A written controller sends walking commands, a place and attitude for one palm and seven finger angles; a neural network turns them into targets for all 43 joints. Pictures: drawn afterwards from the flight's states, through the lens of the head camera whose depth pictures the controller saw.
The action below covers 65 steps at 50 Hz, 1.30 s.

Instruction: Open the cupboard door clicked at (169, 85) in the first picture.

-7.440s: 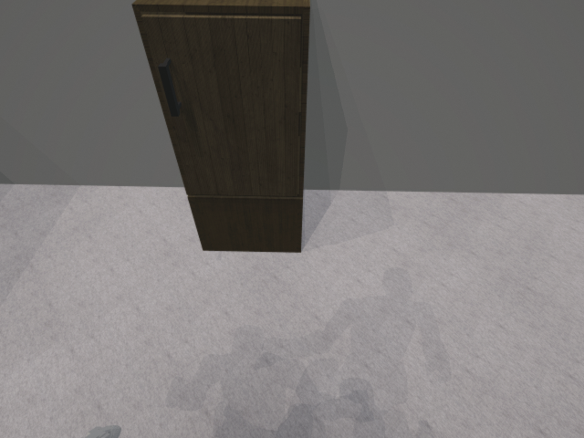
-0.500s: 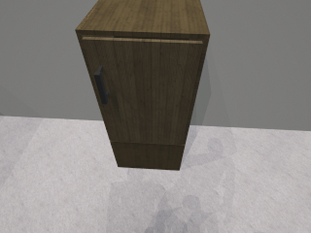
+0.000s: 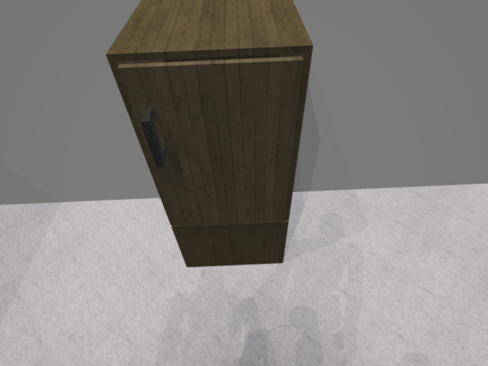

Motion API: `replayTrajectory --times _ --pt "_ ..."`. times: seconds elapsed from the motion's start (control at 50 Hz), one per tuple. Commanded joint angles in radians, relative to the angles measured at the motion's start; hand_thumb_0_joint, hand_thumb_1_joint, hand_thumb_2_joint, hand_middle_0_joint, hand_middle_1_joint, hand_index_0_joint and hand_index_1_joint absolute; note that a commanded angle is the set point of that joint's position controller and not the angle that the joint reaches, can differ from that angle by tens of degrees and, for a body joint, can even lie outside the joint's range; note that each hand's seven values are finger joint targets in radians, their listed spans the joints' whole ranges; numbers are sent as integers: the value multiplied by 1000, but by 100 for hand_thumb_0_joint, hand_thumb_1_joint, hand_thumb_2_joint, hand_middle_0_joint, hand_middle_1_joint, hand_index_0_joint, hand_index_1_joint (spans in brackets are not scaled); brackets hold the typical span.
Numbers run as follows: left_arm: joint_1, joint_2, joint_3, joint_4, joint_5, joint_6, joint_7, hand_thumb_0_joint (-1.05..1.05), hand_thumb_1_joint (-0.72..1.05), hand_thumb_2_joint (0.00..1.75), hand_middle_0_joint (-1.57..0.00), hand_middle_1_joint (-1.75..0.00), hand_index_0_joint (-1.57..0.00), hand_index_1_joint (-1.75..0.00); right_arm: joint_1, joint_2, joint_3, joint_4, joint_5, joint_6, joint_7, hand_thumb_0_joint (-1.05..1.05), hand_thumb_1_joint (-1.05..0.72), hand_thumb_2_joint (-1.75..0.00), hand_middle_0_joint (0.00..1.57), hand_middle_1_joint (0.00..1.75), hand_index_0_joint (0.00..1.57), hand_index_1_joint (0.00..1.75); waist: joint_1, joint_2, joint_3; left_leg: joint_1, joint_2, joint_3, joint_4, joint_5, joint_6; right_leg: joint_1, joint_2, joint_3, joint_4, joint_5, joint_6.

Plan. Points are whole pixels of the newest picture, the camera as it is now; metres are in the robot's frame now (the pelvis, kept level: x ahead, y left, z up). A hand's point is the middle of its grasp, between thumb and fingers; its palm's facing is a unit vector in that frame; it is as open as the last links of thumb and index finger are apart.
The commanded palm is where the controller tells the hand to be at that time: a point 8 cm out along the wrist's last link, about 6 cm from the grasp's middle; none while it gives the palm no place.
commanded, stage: look again from close up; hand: left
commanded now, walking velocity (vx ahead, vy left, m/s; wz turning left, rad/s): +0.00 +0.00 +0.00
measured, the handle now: (155, 138) +0.62 +0.25 +0.02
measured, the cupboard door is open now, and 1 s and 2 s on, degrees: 0 0 0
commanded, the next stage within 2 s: shuffle to correct the standing spot in 0.10 s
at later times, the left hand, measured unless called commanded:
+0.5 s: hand out of the picture +0.01 +0.16 -0.19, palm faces +0.10 -0.99 -0.13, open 7.4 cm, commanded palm none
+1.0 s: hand (157, 334) +0.22 +0.20 -0.17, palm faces +0.11 -0.96 -0.28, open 7.4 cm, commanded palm none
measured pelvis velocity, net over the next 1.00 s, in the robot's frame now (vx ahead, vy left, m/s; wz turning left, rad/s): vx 0.15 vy -0.01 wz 0.09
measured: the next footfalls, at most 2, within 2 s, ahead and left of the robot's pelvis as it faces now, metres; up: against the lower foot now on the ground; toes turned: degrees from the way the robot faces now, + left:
right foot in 0.92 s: +0.22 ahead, -0.08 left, +0.00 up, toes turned +1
left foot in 1.40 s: +0.14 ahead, +0.14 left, +0.00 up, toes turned +6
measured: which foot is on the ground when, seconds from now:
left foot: down 0.00-0.92, up 0.94-1.00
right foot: down 0.00-0.56, up 0.58-0.90, down 0.92-1.00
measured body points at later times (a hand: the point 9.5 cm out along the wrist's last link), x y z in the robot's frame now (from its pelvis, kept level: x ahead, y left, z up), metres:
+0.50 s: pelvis +0.05 +0.01 -0.01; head +0.07 +0.02 +0.44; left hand +0.00 +0.21 -0.17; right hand +0.05 -0.21 -0.17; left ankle -0.02 +0.09 -0.73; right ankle +0.00 -0.09 -0.74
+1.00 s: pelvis +0.15 -0.01 -0.01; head +0.21 -0.02 +0.43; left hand +0.22 +0.25 -0.15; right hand +0.15 -0.23 -0.18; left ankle +0.00 +0.09 -0.65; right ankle +0.19 -0.08 -0.74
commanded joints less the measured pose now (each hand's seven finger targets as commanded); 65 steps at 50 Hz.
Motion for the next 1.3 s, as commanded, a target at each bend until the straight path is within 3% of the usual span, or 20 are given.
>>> replayTrajectory --times 0.0,0.18,0.34,0.44,0.48,0.52,0.54,0.56,0.58,0.7,0.86,0.88,0.9,0.92,0.98,1.06,1.22,1.24,1.26,1.28 --pt "68 57 8 -20 0 -20 8 0 90 90 -20 -30 -20 -30 41 -110 -12 -15 4 -31 -16 0 -90 -90 20 30 20 30 36 -19 67 -100 134 -167 -172 99 30 69 -83 107 -79 94 -24" --pt "80 46 4 12 3 -22 11 0 90 90 -20 -30 -20 -30 29 -99 -13 19 9 -32 -24 0 -90 -90 20 30 20 30 25 -38 61 -18 132 -132 -135 242 21 63 -99 109 -77 199 -18" --pt "125 65 24 21 21 -22 -5 0 90 90 -20 -30 -20 -30 -13 -105 -24 -6 2 -24 -11 0 -90 -90 20 30 20 30 37 -64 153 -147 83 -119 -46 -84 40 26 -124 166 -94 -157 -60" --pt "220 109 51 47 19 -37 2 0 90 90 -20 -30 -20 -30 -43 -73 -25 -35 2 -35 -9 0 -90 -90 20 30 20 30 50 -177 110 -240 23 -16 197 -81 4 143 -281 331 -172 35 -161" --pt "200 112 55 39 22 -42 2 0 90 90 -20 -30 -20 -30 -43 -69 -23 -34 4 -45 -4 0 -90 -90 20 30 20 30 38 -146 96 -187 29 -20 119 -79 3 141 -273 271 -112 195 -162" --pt "117 74 46 16 19 -33 -2 0 90 90 -20 -30 -20 -30 92 -106 -29 22 2 -56 -7 0 -90 -90 20 30 20 30 -29 20 57 107 99 -118 -60 261 37 -41 -120 61 148 257 -71" --pt "68 25 34 -15 16 -35 0 0 90 90 -20 -30 -20 -30 220 -171 -44 60 -3 -61 -23 0 -90 -90 20 30 20 30 -65 226 31 290 285 -338 -67 802 125 -253 -15 -57 387 50 -2" --pt "12 34 23 -41 10 -38 10 0 90 90 -20 -30 -20 -30 270 -172 -35 86 1 -51 -40 0 -90 -90 20 30 20 30 -74 249 50 429 385 -388 -55 1405 188 -436 -4 -12 540 -347 15" --pt "-20 62 31 -47 9 -31 17 0 90 90 -20 -30 -20 -30 258 -162 -23 86 1 -42 -49 0 -90 -90 20 30 20 30 -69 178 58 445 377 -331 -17 1586 183 -471 -40 34 579 -368 18" --pt "-24 15 30 -62 7 15 6 0 90 90 -20 -30 -20 -30 25 -153 -34 -15 9 -37 -50 0 -90 -90 20 30 20 30 35 56 118 115 227 -125 -135 1150 74 -226 -37 -31 395 -30 33" --pt "71 112 64 -104 18 1 4 0 90 90 -20 -30 -20 -30 -5 -210 -94 -53 15 3 -41 0 -90 -90 20 30 20 30 102 79 -7 166 211 -119 164 1066 27 25 -5 -47 8 224 -21" --pt "130 165 76 -91 24 -12 12 0 90 90 -20 -30 -20 -30 16 -185 -98 -60 23 6 -34 0 -90 -90 20 30 20 30 119 -68 -87 51 127 -78 384 750 -1 184 -136 67 -18 665 -70" --pt "190 228 93 -74 22 -21 19 0 90 90 -20 -30 -20 -30 35 -127 -96 -74 33 -1 -30 0 -90 -90 20 30 20 30 122 -257 -184 -164 -53 -46 690 -230 -39 367 -404 368 23 1320 -218" --pt "201 226 85 -79 14 -24 21 0 90 90 -20 -30 -20 -30 34 -122 -94 -84 33 1 -36 0 -90 -90 20 30 20 30 117 -258 -236 -176 -56 -181 799 -378 -25 339 -480 405 -18 1367 -292" --pt "10 163 70 -131 11 -2 30 0 90 90 -20 -30 -20 -30 -76 -102 -92 -91 20 45 -23 0 -90 -90 20 30 20 30 55 -153 -10 -259 10 -182 879 -258 -54 48 -371 266 -111 928 -239" --pt "-27 185 78 -154 16 -7 30 0 90 90 -20 -30 -20 -30 -93 -112 -92 -103 11 70 -1 0 -90 -90 20 30 20 30 23 -137 -48 -254 20 -126 735 -151 -95 5 -312 147 -125 774 -177" --pt "19 210 87 -161 31 4 12 0 90 90 -20 -30 -20 -30 -208 -126 -85 -168 13 49 10 0 -90 -90 20 30 20 30 64 -216 -72 -202 14 -64 383 -130 -95 41 -290 233 -150 452 -175" --pt "15 290 46 -211 47 -8 31 0 90 90 -20 -30 -20 -30 -218 -228 -97 -278 1 38 25 0 -90 -90 20 30 20 30 2 -88 -109 -200 -25 -109 336 -167 -80 207 -340 380 -111 684 -132" --pt "14 288 82 -242 37 3 39 0 90 90 -20 -30 -20 -30 -185 -169 -109 -280 1 41 22 0 -90 -90 20 30 20 30 15 -136 -282 -171 6 -96 357 -165 -80 202 -361 358 -64 395 -131" --pt "10 250 85 -254 36 8 41 0 90 90 -20 -30 -20 -30 -216 -161 -111 -296 0 38 21 0 -90 -90 20 30 20 30 35 -72 -286 -164 -6 -79 295 -156 -72 197 -323 349 -65 293 -141"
